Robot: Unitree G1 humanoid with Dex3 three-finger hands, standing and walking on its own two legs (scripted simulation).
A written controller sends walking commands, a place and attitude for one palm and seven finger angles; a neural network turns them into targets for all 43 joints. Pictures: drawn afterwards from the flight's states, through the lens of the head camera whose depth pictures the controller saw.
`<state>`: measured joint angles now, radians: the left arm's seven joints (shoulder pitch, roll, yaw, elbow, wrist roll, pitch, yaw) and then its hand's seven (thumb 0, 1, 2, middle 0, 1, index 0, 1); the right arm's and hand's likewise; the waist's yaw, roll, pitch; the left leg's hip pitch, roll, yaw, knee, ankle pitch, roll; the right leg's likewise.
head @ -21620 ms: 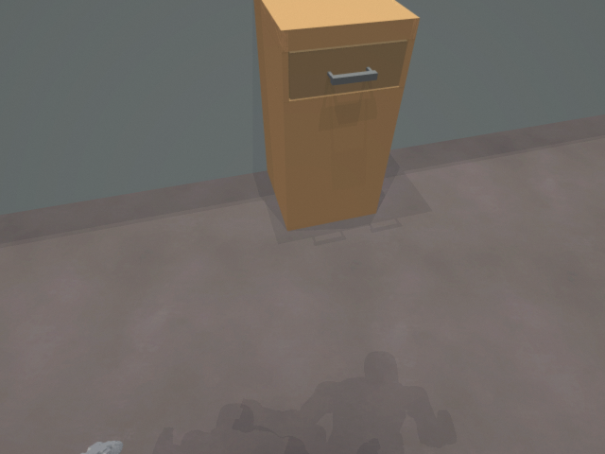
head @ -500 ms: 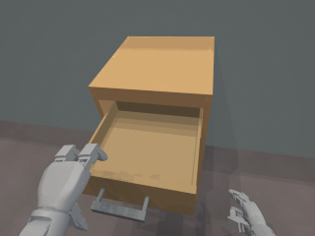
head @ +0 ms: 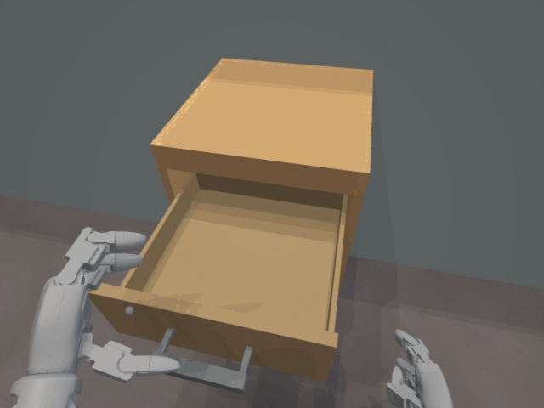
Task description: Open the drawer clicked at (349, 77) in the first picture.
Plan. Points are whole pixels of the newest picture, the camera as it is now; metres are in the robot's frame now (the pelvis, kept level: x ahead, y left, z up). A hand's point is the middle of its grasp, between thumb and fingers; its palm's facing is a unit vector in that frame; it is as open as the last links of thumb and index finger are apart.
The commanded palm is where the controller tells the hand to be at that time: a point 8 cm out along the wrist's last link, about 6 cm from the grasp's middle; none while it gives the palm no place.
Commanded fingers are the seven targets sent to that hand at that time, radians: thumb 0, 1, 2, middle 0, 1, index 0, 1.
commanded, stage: draw the hand back to the body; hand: left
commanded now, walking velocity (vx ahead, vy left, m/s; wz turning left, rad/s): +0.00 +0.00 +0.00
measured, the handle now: (202, 358) +0.21 +0.14 -0.05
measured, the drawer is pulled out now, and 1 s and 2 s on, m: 0.30 0.30 0.30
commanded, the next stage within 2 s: step back with the hand held close in 0.78 s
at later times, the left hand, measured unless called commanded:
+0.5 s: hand (91, 291) +0.19 +0.22 +0.16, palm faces +0.40 -0.82 -0.42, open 9.3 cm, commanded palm +0.14 +0.27 +0.18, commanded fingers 0.00 0.80 0.86 -0.21 -0.37 -0.21 -0.37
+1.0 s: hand (83, 289) +0.19 +0.23 +0.17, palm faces +0.41 -0.79 -0.45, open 7.4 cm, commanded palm +0.13 +0.26 +0.18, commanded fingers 0.00 0.90 0.90 -0.20 -0.30 -0.20 -0.30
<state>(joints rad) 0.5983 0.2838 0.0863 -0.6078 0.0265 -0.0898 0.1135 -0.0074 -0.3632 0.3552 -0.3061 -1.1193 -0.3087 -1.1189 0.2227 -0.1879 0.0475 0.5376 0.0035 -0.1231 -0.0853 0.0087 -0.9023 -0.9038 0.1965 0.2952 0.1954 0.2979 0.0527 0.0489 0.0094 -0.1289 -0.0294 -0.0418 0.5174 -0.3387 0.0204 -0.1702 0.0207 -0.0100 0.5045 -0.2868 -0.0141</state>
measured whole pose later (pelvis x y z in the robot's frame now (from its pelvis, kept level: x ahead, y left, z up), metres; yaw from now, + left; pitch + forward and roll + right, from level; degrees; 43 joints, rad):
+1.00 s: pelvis +0.00 -0.02 +0.00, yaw +2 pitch +0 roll -1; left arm 0.55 0.34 0.35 -0.49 -0.05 -0.17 0.12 0.01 0.88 0.89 -0.21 -0.31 -0.21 -0.31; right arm 0.17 -0.22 0.01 0.60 0.02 -0.09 -0.08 0.01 -0.90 -0.90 0.20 0.30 0.20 0.30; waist 0.02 0.07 0.01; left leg -0.18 -0.01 -0.08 0.50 -0.32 0.00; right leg -0.20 0.04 -0.05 0.46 -0.27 -0.04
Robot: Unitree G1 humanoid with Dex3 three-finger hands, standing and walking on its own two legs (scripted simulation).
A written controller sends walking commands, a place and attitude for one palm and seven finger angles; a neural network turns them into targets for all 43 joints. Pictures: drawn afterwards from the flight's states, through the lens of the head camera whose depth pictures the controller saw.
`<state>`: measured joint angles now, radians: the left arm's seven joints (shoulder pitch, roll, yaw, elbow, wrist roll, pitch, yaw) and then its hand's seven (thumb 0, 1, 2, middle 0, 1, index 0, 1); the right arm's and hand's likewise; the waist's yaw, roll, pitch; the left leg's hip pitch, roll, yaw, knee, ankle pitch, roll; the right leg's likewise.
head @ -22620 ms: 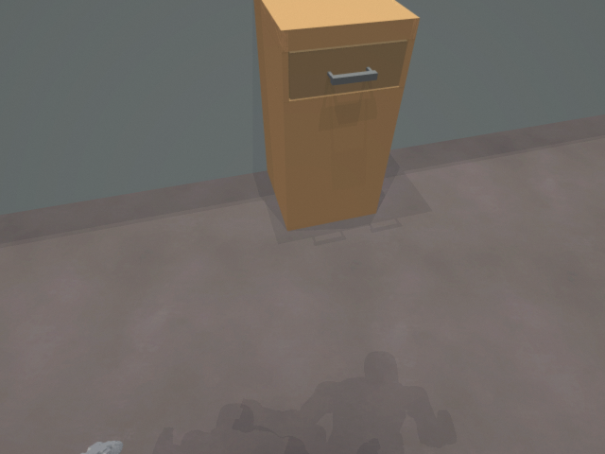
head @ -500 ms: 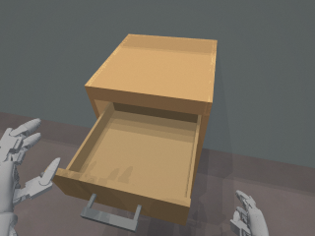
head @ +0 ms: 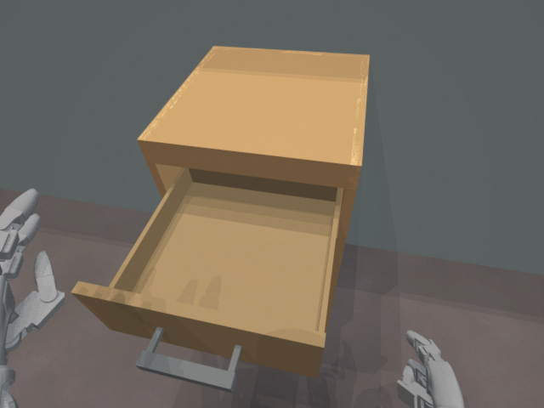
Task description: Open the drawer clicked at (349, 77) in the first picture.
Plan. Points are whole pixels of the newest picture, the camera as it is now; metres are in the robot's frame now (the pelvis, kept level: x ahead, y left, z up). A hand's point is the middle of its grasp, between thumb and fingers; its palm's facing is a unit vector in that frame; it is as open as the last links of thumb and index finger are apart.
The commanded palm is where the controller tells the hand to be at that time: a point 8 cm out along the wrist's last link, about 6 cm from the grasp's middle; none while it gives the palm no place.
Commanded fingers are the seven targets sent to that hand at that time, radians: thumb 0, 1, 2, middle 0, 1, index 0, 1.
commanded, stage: step back with the hand held close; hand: left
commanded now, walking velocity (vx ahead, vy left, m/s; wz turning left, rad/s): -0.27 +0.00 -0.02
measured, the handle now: (191, 356) +0.21 +0.15 -0.05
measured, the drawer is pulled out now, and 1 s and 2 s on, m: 0.30 0.30 0.30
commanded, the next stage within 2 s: stop stepping back and stand still in 1.16 s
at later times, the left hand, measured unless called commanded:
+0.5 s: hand (23, 346) +0.14 +0.25 +0.16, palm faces +0.35 -0.79 -0.50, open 7.4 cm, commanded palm +0.08 +0.29 +0.18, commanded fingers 0.00 0.90 0.90 -0.20 -0.30 -0.20 -0.30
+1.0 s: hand out of the picture +0.08 +0.21 +0.16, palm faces +0.30 -0.83 -0.47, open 7.4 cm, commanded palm +0.00 +0.27 +0.18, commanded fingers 0.00 0.90 0.90 -0.20 -0.30 -0.20 -0.30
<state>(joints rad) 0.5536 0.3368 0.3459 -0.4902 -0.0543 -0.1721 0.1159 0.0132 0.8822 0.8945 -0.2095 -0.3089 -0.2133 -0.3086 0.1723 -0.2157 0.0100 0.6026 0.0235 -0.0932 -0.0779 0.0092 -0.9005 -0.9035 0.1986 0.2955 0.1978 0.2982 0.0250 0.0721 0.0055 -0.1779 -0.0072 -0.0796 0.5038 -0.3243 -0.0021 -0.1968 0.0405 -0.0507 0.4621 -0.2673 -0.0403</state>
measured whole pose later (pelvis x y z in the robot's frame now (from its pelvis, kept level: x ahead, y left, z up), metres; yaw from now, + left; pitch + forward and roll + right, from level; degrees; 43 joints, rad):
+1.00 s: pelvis -0.13 -0.01 -0.01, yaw +0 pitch +3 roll -1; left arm 0.62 0.38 0.37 -0.65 -0.06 -0.25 0.13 0.01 0.89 0.90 -0.21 -0.31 -0.21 -0.31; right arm 0.13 -0.19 -0.01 0.59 0.01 -0.10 -0.04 0.01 -0.90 -0.90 0.20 0.30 0.20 0.30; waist 0.00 0.02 0.06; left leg -0.48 0.05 -0.03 0.65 -0.23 -0.03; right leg -0.36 0.04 -0.04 0.58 -0.28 -0.04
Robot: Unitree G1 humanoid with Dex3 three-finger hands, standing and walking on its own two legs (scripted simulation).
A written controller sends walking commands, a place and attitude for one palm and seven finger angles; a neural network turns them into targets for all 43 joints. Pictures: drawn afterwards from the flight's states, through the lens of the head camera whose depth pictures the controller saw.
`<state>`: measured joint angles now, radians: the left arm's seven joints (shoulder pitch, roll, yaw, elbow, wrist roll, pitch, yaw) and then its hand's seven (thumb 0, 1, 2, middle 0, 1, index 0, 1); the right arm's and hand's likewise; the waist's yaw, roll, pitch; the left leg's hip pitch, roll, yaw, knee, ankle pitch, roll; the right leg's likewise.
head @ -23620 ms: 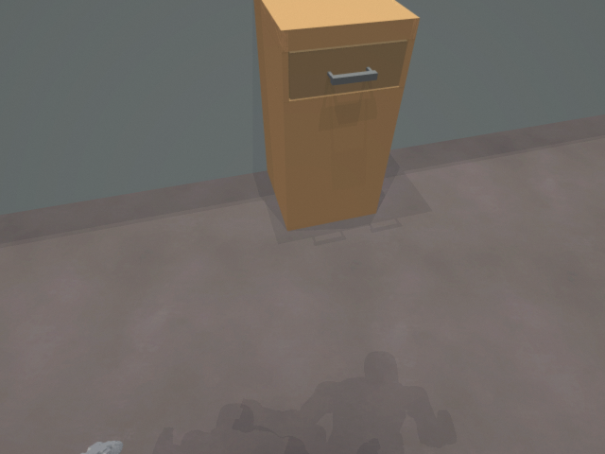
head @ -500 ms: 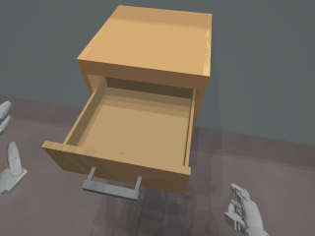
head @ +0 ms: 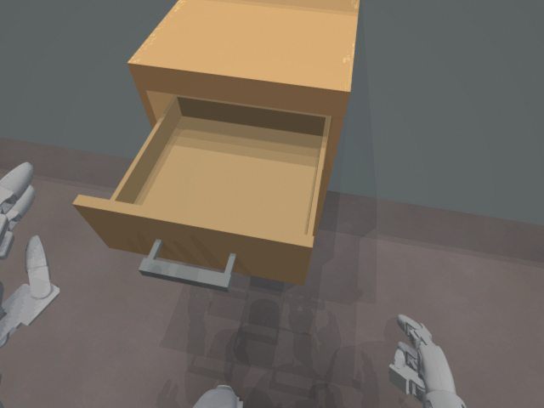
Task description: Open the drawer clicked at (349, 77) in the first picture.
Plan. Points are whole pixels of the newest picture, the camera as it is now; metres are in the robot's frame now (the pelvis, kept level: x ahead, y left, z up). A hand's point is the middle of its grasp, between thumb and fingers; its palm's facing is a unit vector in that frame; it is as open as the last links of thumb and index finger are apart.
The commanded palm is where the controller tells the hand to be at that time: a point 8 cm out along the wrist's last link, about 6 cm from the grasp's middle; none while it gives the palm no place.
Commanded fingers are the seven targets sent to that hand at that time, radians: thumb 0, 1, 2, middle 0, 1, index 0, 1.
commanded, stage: step back with the hand held close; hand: left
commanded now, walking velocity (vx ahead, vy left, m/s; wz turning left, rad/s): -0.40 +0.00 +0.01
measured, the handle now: (190, 263) +0.33 +0.16 -0.04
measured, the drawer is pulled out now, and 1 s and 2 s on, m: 0.30 0.30 0.30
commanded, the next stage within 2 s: stop stepping back and stand still in 0.16 s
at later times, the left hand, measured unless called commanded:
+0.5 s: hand out of the picture +0.08 +0.21 +0.18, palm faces +0.38 -0.81 -0.45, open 7.4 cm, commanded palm +0.02 +0.25 +0.19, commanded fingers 0.00 0.90 0.90 -0.20 -0.30 -0.20 -0.30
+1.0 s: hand out of the picture +0.06 +0.23 +0.17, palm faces +0.37 -0.82 -0.45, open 7.4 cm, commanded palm +0.00 +0.27 +0.19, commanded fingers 0.00 0.90 0.90 -0.20 -0.30 -0.20 -0.30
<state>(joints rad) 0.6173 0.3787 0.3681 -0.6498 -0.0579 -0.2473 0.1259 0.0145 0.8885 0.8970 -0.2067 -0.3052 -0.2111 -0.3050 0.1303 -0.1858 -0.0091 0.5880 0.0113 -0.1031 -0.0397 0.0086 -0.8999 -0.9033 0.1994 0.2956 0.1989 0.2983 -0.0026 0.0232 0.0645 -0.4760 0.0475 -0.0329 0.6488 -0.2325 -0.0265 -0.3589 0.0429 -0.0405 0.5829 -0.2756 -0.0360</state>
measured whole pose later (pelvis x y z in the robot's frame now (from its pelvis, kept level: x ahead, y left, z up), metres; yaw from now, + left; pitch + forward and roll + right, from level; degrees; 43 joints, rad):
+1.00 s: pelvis -0.13 -0.01 +0.01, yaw +1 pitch +0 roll -1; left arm 0.65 0.36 0.35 -0.56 -0.03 -0.23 0.16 0.01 0.89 0.90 -0.21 -0.31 -0.21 -0.31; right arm 0.20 -0.20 0.00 0.62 0.01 -0.12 -0.05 0.01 -0.90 -0.90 0.20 0.30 0.20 0.30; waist -0.02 0.00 0.03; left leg -0.20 0.01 0.05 0.47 -0.27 0.02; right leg -0.24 0.01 -0.07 0.43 -0.19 -0.02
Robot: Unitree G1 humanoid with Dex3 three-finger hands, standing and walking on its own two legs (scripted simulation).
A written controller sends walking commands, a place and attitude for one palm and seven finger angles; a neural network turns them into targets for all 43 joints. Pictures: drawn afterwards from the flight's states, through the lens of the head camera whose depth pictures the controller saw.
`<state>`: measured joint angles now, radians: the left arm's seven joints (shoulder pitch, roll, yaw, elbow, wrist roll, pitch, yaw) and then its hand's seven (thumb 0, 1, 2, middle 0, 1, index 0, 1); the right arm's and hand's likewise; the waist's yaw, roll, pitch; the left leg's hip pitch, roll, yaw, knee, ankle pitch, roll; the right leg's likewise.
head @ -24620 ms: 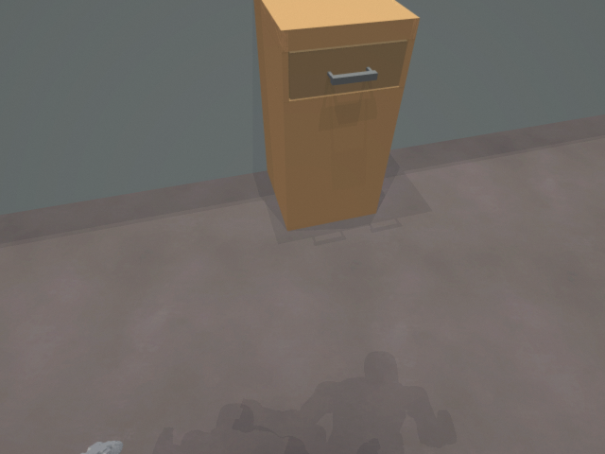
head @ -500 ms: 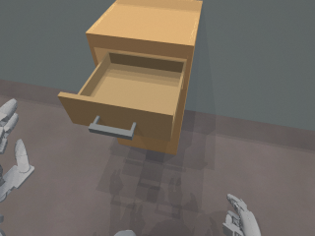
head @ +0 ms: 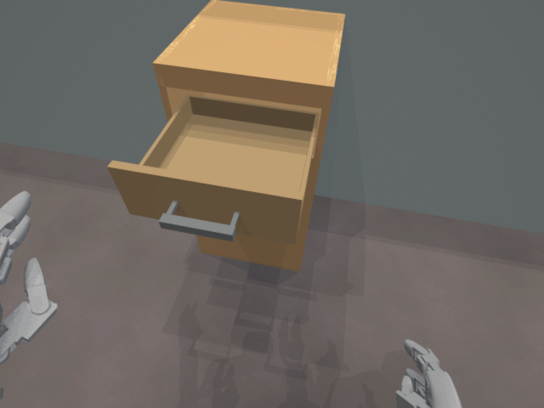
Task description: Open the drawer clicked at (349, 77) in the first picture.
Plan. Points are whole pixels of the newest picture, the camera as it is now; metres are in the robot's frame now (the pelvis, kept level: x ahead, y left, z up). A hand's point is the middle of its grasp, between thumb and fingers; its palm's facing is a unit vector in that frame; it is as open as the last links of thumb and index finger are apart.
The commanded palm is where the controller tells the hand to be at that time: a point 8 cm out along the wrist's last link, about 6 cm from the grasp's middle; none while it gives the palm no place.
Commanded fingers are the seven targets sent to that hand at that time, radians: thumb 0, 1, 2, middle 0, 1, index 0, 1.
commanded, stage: let the arm hang, fingers relaxed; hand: left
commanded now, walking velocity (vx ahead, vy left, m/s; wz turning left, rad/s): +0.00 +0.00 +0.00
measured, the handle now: (201, 219) +0.47 +0.17 -0.06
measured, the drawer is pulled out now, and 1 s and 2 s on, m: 0.30 0.30 0.30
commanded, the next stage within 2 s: look to check the result in 1.16 s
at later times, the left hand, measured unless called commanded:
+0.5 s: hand out of the picture -0.03 +0.20 -0.18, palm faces +0.03 -0.98 -0.18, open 7.0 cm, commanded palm none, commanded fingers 0.00 0.90 0.90 -0.20 -0.30 -0.20 -0.30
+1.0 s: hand out of the picture -0.02 +0.17 -0.18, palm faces +0.02 -0.99 -0.15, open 7.3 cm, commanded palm none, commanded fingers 0.00 0.90 0.90 -0.20 -0.30 -0.20 -0.30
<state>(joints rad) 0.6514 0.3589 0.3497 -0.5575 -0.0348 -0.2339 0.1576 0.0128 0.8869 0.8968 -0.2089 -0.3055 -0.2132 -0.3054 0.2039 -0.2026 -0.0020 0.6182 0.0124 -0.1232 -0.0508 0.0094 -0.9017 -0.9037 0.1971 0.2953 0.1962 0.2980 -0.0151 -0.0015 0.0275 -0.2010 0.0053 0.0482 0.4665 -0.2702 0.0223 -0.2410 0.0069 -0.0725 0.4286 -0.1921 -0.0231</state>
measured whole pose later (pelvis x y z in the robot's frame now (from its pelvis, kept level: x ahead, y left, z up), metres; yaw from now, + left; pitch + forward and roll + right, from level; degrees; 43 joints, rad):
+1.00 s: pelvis +0.00 +0.02 +0.00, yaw -1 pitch -2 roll +0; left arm 0.33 0.08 0.00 1.12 0.02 0.00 0.04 0.01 0.92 0.90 -0.20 -0.30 -0.20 -0.30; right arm 0.35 -0.07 0.02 1.12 0.00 -0.02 -0.04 0.00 -0.91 -0.90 0.20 0.29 0.20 0.30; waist 0.00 0.01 0.03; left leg -0.14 -0.03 0.08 0.42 -0.25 0.06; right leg -0.22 -0.03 -0.03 0.44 -0.19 0.01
